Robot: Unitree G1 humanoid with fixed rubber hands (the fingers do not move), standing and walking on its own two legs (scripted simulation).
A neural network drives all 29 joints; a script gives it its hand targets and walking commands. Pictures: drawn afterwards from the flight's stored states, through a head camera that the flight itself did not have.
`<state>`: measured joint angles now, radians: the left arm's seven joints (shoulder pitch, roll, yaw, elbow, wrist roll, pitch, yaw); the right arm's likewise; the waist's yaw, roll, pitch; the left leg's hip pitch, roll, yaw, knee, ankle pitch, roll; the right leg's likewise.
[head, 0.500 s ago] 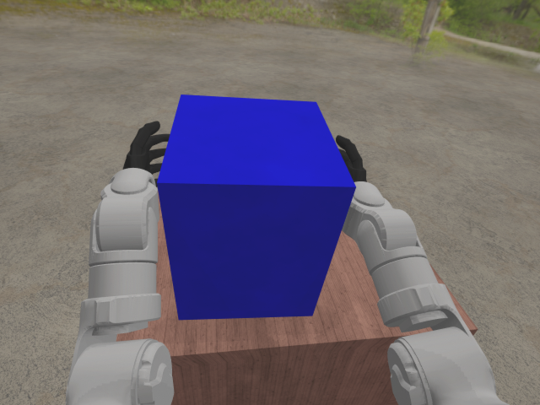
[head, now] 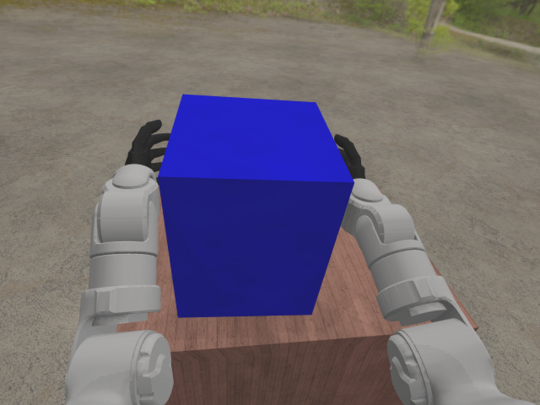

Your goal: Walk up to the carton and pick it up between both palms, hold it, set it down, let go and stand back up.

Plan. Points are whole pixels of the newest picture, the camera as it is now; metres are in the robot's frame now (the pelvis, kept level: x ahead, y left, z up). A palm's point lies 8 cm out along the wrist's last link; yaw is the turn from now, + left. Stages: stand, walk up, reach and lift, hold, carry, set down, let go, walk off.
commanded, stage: hold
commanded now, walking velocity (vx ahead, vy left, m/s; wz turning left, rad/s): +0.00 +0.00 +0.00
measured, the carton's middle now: (248, 207) +0.38 +0.01 +0.18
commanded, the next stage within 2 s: none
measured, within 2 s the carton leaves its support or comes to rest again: neither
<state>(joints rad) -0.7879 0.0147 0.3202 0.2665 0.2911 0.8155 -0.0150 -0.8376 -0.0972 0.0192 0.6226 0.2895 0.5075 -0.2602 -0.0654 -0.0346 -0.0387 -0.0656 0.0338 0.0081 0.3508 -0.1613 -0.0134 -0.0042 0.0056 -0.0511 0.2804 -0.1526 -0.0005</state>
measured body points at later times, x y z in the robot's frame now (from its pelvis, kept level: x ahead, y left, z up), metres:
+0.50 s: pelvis +0.00 +0.00 +0.00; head -0.06 +0.02 +0.44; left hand +0.38 +0.16 +0.23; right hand +0.38 -0.14 +0.22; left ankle +0.03 +0.12 -0.75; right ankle +0.01 -0.12 -0.75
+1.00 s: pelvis +0.00 +0.00 +0.00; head -0.07 +0.02 +0.44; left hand +0.38 +0.16 +0.24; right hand +0.39 -0.14 +0.23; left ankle +0.03 +0.12 -0.75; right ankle +0.01 -0.12 -0.75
